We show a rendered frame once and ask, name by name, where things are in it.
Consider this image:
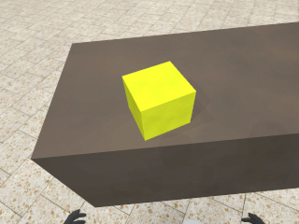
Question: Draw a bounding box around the left robot hand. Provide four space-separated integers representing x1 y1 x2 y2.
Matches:
64 209 87 224

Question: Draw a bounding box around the right robot hand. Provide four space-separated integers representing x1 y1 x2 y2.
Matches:
241 213 265 224

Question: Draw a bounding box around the carton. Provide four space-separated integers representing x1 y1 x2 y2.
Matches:
122 61 196 141

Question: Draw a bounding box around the pedestal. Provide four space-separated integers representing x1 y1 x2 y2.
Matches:
31 21 299 208

